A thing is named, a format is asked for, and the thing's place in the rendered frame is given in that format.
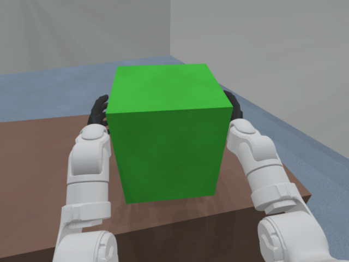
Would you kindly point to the left robot forearm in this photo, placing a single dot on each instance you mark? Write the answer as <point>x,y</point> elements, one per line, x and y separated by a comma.
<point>88,177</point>

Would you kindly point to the robot left upper arm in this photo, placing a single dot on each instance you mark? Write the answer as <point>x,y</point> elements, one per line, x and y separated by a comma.
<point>94,246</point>

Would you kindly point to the pedestal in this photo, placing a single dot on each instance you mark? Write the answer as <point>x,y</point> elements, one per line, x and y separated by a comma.
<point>34,158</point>

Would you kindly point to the carton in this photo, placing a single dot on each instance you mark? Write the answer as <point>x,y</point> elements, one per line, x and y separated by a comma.
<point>168,125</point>

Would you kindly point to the right robot hand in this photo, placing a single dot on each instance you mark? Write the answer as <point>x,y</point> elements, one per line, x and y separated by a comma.
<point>236,113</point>

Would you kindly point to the left robot hand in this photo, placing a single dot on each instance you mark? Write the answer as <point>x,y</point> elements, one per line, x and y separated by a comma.
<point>97,115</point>

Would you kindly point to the robot right upper arm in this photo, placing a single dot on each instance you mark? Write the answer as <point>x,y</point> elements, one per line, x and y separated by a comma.
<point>293,237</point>

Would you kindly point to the right robot forearm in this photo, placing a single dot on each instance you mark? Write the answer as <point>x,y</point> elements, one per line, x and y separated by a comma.
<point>272,191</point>

